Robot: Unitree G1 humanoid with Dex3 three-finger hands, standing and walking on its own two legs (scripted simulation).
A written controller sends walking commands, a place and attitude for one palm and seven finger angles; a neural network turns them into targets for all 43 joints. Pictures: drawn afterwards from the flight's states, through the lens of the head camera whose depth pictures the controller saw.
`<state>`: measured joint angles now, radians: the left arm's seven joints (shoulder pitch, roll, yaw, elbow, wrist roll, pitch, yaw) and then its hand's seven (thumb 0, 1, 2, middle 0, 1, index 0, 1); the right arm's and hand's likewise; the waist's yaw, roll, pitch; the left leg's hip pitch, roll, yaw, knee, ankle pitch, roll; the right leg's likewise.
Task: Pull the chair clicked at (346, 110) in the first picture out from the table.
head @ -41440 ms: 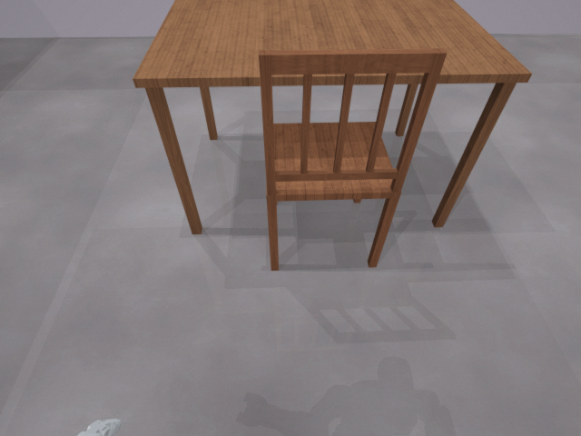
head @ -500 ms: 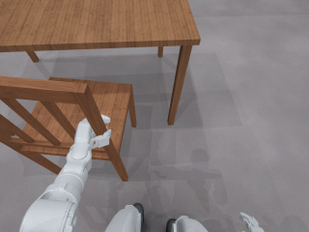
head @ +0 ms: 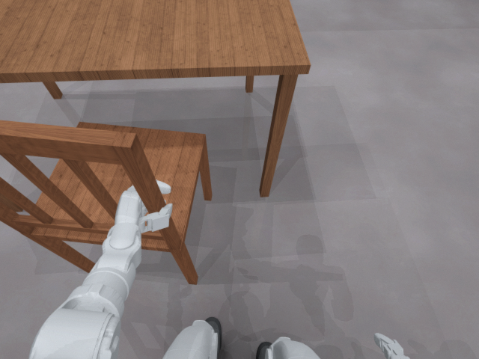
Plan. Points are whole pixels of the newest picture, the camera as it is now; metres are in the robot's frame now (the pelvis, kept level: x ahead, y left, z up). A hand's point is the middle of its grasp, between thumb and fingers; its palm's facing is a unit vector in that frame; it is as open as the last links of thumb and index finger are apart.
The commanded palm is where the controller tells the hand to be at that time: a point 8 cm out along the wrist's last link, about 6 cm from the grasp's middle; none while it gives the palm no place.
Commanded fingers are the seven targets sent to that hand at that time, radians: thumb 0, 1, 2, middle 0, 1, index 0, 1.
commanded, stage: step backward, pulling the chair out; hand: left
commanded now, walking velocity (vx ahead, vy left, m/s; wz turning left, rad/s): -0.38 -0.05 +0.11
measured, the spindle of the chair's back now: (55, 194) +0.41 +0.38 -0.07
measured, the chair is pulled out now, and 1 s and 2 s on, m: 0.13 0.14 0.15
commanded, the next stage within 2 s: stop walking, hand still on the chair in 0.62 s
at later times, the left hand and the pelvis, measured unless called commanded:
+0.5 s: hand (162, 214) +0.37 +0.16 -0.06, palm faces +0.06 -0.98 -0.18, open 6.1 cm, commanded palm +0.36 +0.21 -0.05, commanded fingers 0.00 0.90 0.90 -0.50 -1.45 -0.50 -1.45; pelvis +0.00 +0.00 +0.00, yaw +0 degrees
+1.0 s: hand (160, 220) +0.35 +0.16 -0.06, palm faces +0.06 -0.99 -0.16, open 6.1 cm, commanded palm +0.33 +0.21 -0.04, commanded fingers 0.00 0.90 0.90 -0.50 -1.45 -0.50 -1.45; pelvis +0.02 +0.01 +0.01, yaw +1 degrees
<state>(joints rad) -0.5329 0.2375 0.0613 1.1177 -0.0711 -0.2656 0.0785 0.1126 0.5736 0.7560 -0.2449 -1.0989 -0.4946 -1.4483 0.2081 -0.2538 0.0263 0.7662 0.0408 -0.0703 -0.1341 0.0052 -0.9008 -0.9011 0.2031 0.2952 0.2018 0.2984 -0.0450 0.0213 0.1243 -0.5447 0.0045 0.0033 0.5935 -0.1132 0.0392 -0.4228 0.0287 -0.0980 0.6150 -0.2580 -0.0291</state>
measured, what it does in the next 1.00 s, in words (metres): stands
